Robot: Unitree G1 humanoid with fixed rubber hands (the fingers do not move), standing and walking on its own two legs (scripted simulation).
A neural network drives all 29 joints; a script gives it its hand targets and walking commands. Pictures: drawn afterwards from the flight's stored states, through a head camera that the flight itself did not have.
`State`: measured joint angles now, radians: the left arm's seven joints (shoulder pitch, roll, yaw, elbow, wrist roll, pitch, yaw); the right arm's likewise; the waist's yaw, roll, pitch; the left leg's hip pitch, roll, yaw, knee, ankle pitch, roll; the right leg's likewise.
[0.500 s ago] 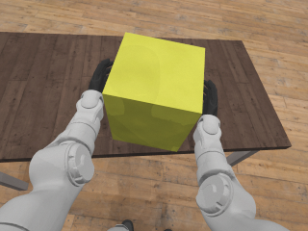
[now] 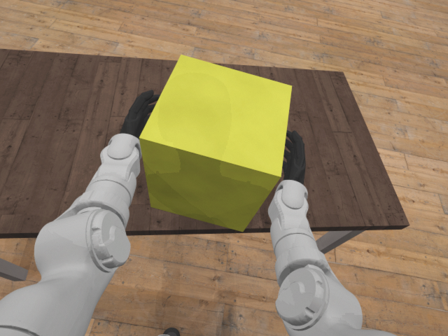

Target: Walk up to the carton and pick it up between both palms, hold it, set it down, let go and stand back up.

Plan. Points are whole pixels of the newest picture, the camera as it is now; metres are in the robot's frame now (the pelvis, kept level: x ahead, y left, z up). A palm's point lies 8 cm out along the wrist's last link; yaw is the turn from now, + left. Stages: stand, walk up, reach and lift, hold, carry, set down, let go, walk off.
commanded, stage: reach and lift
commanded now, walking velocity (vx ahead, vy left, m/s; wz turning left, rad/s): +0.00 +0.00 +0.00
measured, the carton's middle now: (215, 152) +0.45 +0.02 +0.01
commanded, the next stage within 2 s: none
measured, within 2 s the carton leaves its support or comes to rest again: leaves its support in 0.72 s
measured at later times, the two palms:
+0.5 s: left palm (132, 133) +0.45 +0.17 +0.05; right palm (289, 175) +0.39 -0.12 +0.04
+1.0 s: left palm (139, 127) +0.44 +0.15 +0.08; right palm (303, 174) +0.38 -0.14 +0.06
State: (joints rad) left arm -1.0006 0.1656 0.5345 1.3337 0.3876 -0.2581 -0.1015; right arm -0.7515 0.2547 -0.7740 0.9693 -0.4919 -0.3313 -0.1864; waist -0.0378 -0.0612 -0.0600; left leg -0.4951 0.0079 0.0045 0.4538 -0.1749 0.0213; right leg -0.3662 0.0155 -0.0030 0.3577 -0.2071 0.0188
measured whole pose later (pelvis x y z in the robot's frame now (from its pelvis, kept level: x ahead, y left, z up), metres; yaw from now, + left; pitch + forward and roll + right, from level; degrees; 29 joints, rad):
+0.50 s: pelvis +0.00 +0.02 +0.00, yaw +0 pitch +14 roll -3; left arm -0.99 0.13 0.53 1.29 0.41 -0.24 -0.08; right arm -0.75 0.23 -0.78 0.97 -0.48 -0.35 -0.18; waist -0.05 -0.05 -0.08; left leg -0.54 0.00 0.01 0.46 -0.17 0.04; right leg -0.39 0.00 0.00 0.33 -0.19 0.03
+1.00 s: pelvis -0.01 +0.01 +0.00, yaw -1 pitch +13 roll -2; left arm -1.00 0.12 0.41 1.31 0.31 -0.25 -0.03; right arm -0.72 0.17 -0.65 0.98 -0.36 -0.35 -0.19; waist -0.02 -0.03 -0.10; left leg -0.48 0.01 0.02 0.39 -0.13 0.03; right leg -0.35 0.01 0.01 0.27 -0.14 0.03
